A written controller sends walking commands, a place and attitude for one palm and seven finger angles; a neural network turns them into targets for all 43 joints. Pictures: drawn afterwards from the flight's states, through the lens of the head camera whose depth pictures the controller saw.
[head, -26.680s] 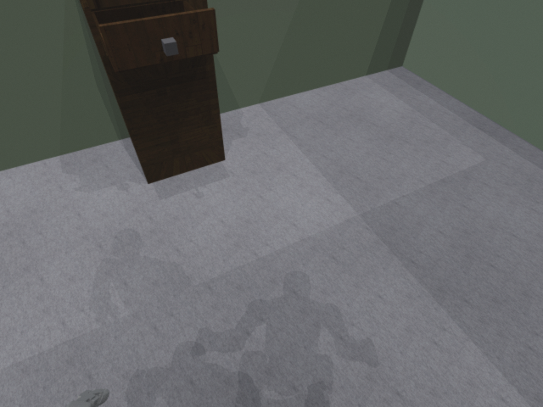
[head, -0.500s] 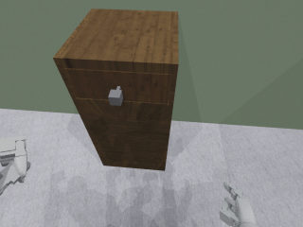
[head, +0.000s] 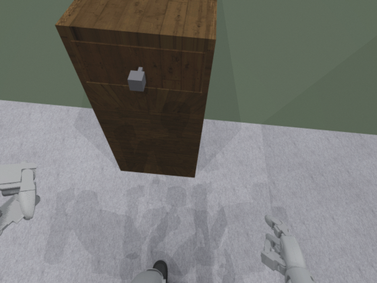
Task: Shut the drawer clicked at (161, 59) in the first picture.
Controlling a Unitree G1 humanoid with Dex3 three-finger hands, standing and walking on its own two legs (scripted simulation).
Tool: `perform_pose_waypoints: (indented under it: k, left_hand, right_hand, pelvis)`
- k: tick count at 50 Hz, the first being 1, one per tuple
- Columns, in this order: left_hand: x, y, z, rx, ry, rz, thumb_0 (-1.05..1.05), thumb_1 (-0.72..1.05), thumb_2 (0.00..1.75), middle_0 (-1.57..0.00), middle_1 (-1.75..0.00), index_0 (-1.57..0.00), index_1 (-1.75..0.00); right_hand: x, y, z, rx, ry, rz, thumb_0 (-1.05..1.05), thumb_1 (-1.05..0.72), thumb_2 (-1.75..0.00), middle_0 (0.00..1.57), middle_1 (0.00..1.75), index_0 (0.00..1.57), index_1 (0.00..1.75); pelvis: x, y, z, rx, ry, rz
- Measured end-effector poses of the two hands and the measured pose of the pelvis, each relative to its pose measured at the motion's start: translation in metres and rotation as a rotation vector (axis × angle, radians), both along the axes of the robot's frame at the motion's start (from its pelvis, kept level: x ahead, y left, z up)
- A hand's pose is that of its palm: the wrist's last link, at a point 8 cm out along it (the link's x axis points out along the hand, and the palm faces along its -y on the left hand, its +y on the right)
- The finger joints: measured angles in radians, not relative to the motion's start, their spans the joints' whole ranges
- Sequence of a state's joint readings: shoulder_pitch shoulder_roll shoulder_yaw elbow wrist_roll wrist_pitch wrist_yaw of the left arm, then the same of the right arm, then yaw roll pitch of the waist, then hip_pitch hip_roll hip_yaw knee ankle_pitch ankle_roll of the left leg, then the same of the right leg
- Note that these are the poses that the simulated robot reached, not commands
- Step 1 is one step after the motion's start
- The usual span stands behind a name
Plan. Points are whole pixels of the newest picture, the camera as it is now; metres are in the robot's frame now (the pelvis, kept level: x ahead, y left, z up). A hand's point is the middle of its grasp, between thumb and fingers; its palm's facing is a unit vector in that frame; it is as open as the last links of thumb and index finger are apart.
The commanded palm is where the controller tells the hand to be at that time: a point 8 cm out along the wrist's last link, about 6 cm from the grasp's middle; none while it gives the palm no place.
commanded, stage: step back with the hand held close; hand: left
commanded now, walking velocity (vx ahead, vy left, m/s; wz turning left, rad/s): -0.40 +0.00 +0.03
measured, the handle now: (138, 76) +0.66 +0.21 -0.01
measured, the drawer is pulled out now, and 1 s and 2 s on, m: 0.00 0.00 0.00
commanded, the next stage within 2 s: stop stepping back and stand still in 0.04 s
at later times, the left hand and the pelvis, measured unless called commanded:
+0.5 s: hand out of the picture +0.05 +0.23 +0.17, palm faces +0.40 -0.79 -0.46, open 3.3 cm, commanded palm -0.01 +0.27 +0.18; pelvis -0.12 -0.01 +0.01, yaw +4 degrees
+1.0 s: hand out of the picture +0.01 +0.25 +0.19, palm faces +0.47 -0.74 -0.48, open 3.3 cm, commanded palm -0.05 +0.28 +0.18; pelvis -0.16 -0.01 +0.00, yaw +6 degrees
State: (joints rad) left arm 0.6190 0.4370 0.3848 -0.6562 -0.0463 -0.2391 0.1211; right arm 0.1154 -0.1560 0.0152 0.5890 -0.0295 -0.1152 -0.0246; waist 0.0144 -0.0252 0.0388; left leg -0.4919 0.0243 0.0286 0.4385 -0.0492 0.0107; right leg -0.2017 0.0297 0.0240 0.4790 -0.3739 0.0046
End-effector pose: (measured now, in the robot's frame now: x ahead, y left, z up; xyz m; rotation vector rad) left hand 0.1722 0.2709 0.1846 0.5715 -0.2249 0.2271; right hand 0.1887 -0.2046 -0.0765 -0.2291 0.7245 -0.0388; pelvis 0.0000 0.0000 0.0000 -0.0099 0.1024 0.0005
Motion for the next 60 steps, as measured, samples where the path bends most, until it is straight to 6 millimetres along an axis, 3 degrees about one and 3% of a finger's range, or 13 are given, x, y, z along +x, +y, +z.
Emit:
perform_pose_waypoints:
  k: [6,10,15,19,23,28,32,41,51,53,54,57,60]
  left_hand:
    - [-0.044,-0.031,0.016,0.065,0.014,-0.079,0.01,0.89,0.90,-1.41,-1.60,-1.40,-1.60]
    - [-0.076,-0.019,0.021,0.071,0.010,0.016,0.01,0.89,0.90,-1.41,-1.60,-1.40,-1.60]
    - [-0.106,-0.001,-0.004,-0.030,0.033,0.140,0.01,0.89,0.90,-1.41,-1.60,-1.40,-1.60]
    - [-0.130,0.001,-0.015,-0.099,0.030,0.152,0.01,0.89,0.90,-1.41,-1.60,-1.40,-1.60]
    - [-0.154,-0.002,-0.004,-0.065,-0.025,0.114,0.01,0.89,0.90,-1.41,-1.60,-1.40,-1.60]
    - [-0.180,0.002,0.016,-0.007,-0.109,0.157,0.01,0.89,0.90,-1.41,-1.60,-1.41,-1.60]
    - [-0.198,0.005,0.014,-0.022,-0.119,0.205,0.01,0.89,0.90,-1.41,-1.60,-1.41,-1.60]
    - [-0.211,0.012,-0.011,-0.114,-0.142,0.180,0.01,0.89,0.90,-1.41,-1.60,-1.41,-1.60]
    - [-0.209,0.007,0.020,0.060,-0.150,0.153,0.01,0.89,0.90,-1.41,-1.60,-1.41,-1.60]
    - [-0.204,0.006,0.003,0.063,-0.093,0.159,0.01,0.90,0.90,-1.41,-1.60,-1.41,-1.60]
    - [-0.197,0.009,-0.019,0.030,0.000,0.168,0.00,0.90,0.90,-1.41,-1.60,-1.41,-1.60]
    - [-0.188,0.021,-0.117,-0.169,0.383,0.261,0.00,0.90,0.90,-1.38,-1.58,-1.38,-1.57]
    - [-0.204,0.010,-0.217,-0.361,0.738,0.324,0.00,0.91,0.90,-1.32,-1.52,-1.32,-1.52]
  right_hand:
    - [-0.041,-0.029,0.000,0.023,0.021,-0.055,0.01,-0.90,-0.90,0.21,0.30,0.21,0.30]
    - [-0.068,-0.050,0.010,-0.021,0.040,-0.110,0.01,-0.90,-0.90,0.21,0.30,0.20,0.30]
    - [-0.092,-0.064,0.014,-0.076,-0.010,-0.133,0.01,-0.90,-0.90,0.20,0.30,0.20,0.30]
    - [-0.116,-0.060,0.022,-0.093,-0.018,-0.116,0.01,-0.90,-0.90,0.20,0.30,0.20,0.30]
    - [-0.137,-0.046,0.026,-0.076,-0.059,-0.083,0.01,-0.90,-0.90,0.20,0.30,0.20,0.30]
    - [-0.157,-0.029,0.018,-0.018,-0.058,-0.054,0.01,-0.90,-0.90,0.20,0.30,0.20,0.30]
    - [-0.170,-0.022,0.007,0.003,-0.013,-0.019,0.01,-0.90,-0.90,0.21,0.30,0.20,0.30]
    - [-0.188,-0.027,0.002,-0.094,-0.009,-0.019,0.01,-0.90,-0.90,0.21,0.30,0.21,0.30]
    - [-0.201,-0.013,-0.004,0.019,0.002,-0.021,0.01,-0.90,-0.90,0.21,0.30,0.20,0.30]
    - [-0.197,-0.017,-0.016,0.027,0.027,-0.002,0.01,-0.90,-0.90,0.21,0.30,0.20,0.30]
    - [-0.195,-0.019,-0.024,0.032,0.058,0.015,0.01,-0.90,-0.90,0.21,0.30,0.20,0.30]
    - [-0.196,-0.024,-0.041,0.039,0.155,0.030,0.01,-0.90,-0.90,0.21,0.30,0.20,0.30]
    - [-0.207,-0.028,-0.050,0.015,0.216,0.027,0.01,-0.90,-0.90,0.20,0.30,0.20,0.30]
  pelvis:
    - [-0.040,-0.020,0.002,-0.021,-0.030,0.014]
    - [-0.052,-0.025,0.008,0.019,-0.015,0.002]
    - [-0.074,-0.018,0.003,-0.002,-0.029,0.043]
    - [-0.097,-0.014,0.006,0.022,-0.074,0.045]
    - [-0.115,-0.013,0.005,0.023,-0.106,0.056]
    - [-0.130,-0.015,0.007,0.010,-0.122,0.085]
    - [-0.141,-0.018,0.005,0.007,-0.124,0.105]
    - [-0.160,-0.003,-0.008,0.006,-0.125,0.108]
    - [-0.156,-0.016,-0.004,0.013,-0.119,0.096]
    - [-0.157,-0.018,-0.010,0.014,-0.106,0.095]
    - [-0.158,-0.017,-0.010,0.012,-0.103,0.109]
    - [-0.159,-0.011,-0.011,0.020,-0.098,0.138]
    - [-0.158,-0.006,-0.016,0.022,-0.107,0.145]
